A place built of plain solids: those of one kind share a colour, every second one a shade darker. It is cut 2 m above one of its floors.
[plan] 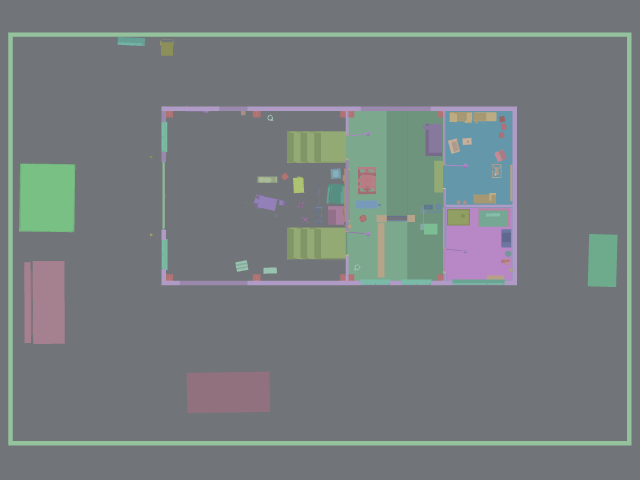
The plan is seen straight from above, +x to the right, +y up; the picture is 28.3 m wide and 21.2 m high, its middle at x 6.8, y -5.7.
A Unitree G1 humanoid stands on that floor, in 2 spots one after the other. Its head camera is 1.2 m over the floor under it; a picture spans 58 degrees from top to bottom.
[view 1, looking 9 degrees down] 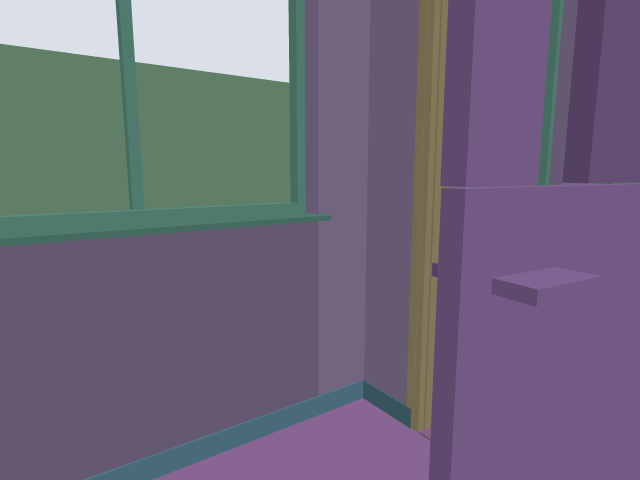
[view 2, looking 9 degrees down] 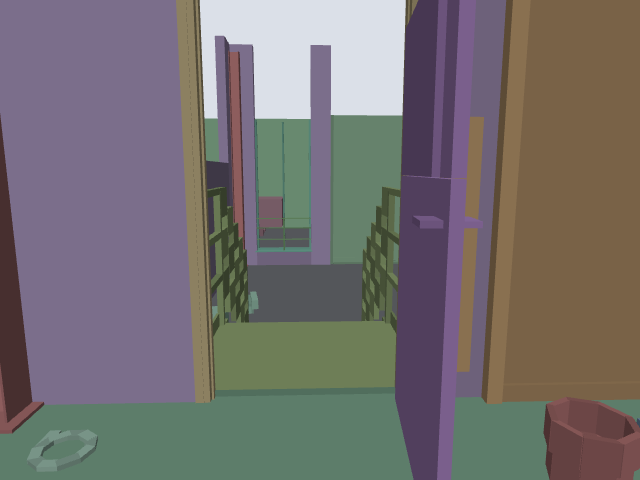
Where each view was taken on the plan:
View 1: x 13.80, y -5.85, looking -125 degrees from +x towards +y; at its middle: wall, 2.04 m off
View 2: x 10.20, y -5.85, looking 178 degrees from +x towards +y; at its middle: wall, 10.33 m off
